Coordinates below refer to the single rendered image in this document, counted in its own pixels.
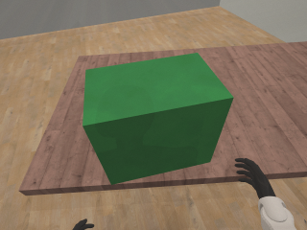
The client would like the right robot hand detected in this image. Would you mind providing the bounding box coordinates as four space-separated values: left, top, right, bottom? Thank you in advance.
234 158 276 199

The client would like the carton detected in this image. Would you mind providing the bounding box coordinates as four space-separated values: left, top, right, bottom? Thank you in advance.
83 53 234 185

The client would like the table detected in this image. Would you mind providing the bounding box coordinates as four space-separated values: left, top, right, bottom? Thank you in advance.
18 41 307 196

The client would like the right robot forearm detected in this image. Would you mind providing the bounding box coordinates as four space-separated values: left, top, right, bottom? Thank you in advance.
258 195 296 230

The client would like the left robot hand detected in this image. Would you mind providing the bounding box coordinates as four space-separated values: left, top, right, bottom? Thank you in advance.
72 219 95 230

